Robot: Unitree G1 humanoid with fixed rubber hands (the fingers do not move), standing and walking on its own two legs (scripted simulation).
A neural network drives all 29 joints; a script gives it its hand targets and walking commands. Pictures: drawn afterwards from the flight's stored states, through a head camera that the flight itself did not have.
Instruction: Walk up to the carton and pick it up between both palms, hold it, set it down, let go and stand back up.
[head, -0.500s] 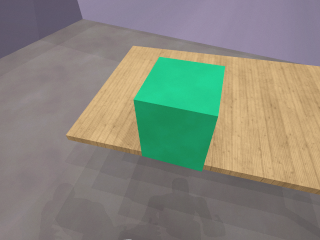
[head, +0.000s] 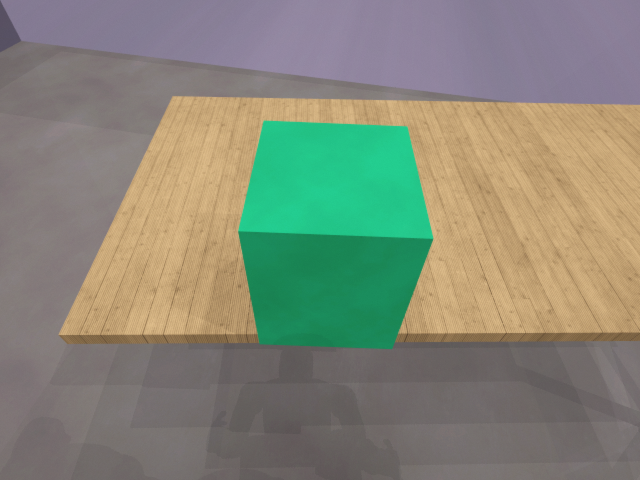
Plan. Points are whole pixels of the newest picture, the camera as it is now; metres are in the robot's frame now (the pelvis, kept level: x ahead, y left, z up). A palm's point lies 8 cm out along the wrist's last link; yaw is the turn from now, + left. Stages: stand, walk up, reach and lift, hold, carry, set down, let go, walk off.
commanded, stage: walk up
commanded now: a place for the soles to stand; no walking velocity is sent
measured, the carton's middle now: (330, 239) +0.44 -0.02 +0.06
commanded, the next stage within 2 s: none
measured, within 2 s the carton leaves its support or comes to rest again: neither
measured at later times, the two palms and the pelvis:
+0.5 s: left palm out of the picture +0.14 +0.26 -0.11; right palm out of the picture +0.12 -0.25 -0.08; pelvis +0.04 +0.01 +0.01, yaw -4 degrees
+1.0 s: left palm out of the picture +0.14 +0.24 -0.10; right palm out of the picture +0.06 -0.27 -0.10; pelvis +0.03 +0.00 +0.01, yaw -7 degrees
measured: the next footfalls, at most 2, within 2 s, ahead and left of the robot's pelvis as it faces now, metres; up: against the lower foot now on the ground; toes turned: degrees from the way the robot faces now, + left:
none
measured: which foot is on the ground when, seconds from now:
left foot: down 0.00-1.00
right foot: down 0.00-1.00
